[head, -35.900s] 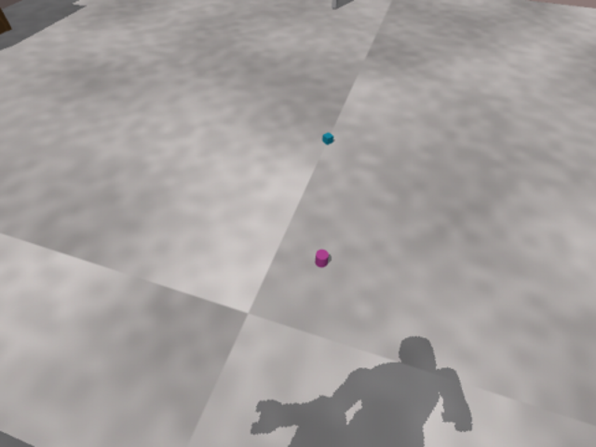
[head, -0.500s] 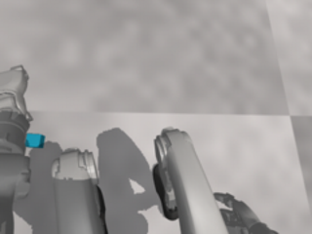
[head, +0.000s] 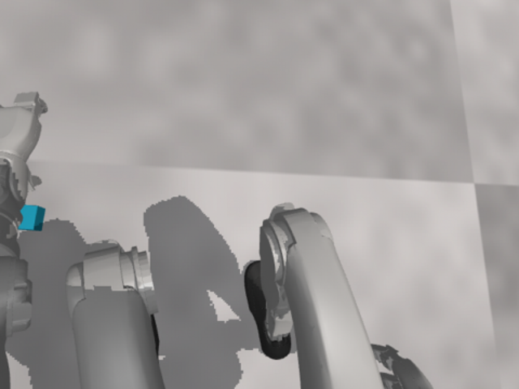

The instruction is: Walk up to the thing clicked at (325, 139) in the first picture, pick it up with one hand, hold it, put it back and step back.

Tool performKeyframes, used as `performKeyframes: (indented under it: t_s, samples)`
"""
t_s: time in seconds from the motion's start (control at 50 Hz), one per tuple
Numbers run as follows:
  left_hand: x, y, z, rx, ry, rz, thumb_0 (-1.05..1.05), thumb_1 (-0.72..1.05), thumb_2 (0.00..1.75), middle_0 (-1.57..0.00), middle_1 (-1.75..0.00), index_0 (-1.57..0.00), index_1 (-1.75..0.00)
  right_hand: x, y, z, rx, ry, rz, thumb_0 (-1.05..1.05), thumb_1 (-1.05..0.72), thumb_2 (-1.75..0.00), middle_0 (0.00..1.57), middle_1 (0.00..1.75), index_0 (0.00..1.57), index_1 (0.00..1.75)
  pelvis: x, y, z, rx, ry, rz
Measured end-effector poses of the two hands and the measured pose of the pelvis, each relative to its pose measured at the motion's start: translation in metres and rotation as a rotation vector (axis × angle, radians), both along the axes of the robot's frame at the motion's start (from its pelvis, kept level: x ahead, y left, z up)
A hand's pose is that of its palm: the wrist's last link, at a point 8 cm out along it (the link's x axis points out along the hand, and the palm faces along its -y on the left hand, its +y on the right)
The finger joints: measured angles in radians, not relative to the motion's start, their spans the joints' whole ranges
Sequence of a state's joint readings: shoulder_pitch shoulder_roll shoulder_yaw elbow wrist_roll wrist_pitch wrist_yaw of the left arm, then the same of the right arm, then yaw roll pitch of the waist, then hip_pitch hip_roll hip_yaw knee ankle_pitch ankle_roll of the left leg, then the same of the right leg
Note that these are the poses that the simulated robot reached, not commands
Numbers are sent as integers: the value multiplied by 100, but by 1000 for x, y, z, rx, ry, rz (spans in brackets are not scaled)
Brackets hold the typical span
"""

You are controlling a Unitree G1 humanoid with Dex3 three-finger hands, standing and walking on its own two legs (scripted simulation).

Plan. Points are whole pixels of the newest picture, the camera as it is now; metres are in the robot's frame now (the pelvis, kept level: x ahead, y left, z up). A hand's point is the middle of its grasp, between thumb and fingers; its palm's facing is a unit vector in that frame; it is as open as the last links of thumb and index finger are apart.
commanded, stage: home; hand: left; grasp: from above
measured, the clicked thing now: (26, 217) +0.39 +0.31 -0.31
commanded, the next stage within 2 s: none
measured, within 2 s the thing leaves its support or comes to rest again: neither
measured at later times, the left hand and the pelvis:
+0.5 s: hand out of the picture +0.34 +0.24 +0.03, palm faces -0.23 -0.74 -0.63, open 7.6 cm; pelvis +0.01 +0.00 +0.15, yaw +4 degrees
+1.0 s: hand out of the picture +0.26 +0.21 +0.24, palm faces +0.17 -0.96 -0.22, open 7.4 cm; pelvis +0.06 +0.00 +0.33, yaw +7 degrees
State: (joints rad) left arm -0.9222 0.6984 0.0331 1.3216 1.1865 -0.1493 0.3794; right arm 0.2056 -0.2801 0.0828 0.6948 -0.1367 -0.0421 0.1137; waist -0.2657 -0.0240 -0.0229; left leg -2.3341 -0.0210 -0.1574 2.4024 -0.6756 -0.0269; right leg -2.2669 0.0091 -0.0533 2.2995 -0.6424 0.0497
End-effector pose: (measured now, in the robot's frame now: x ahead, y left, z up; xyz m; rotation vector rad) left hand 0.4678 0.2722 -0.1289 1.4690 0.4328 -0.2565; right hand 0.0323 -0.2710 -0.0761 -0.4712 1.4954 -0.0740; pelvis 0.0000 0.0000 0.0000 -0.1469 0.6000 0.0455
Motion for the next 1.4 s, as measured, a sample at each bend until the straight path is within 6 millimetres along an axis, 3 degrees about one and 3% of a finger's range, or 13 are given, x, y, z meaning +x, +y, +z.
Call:
performKeyframes:
  t_s: [0.12,0.2,0.28,0.44,0.58,0.68,0.88,1.1,1.24,1.4]
  samples:
    - [-1,-1,29,-73,-58,155,0,5,89,-26,-60,-24,-62,10,10,3,49,-37,-64,0,-89,-89,20,30,21,30,7,1,16,11,39,4]
    - [-12,2,66,-147,-43,261,0,22,90,-25,-53,-24,-55,28,14,13,91,-96,-93,0,-90,-89,20,30,21,30,10,1,38,17,53,9]
    - [-37,8,107,-241,4,345,0,43,92,-24,-47,-23,-49,55,17,33,127,-171,-98,1,-90,-89,20,30,21,30,12,2,68,27,55,15]
    - [-108,7,177,-495,62,466,0,77,92,-23,-36,-22,-37,127,18,96,140,-357,-4,1,-91,-90,20,30,21,30,12,1,130,48,18,32]
    - [-158,2,231,-678,32,609,0,87,91,-22,-31,-22,-32,186,27,157,140,-550,66,1,-91,-90,20,30,20,30,14,-2,175,62,-36,54]
    - [-185,-5,269,-798,40,731,1,89,90,-21,-30,-21,-31,212,40,202,166,-659,76,1,-91,-90,20,30,20,30,19,-4,210,74,-84,61]
    - [-221,-19,349,-988,80,941,1,90,90,-21,-30,-21,-30,216,61,286,184,-730,50,1,-91,-90,20,30,21,30,43,-3,288,92,-184,76]
    - [-242,-18,438,-1061,60,1007,1,91,90,-21,-30,-20,-30,205,55,358,115,-771,-8,1,-91,-90,20,30,21,30,73,4,354,107,-307,90]
    - [-260,-15,481,-1068,37,994,1,91,90,-20,-30,-20,-30,216,56,392,106,-858,-3,1,-91,-90,20,30,21,30,85,10,377,115,-372,96]
    - [-274,-13,493,-1074,43,1005,1,91,90,-20,-29,-20,-30,240,66,409,142,-951,50,1,-91,-90,20,30,21,30,88,11,384,125,-407,105]
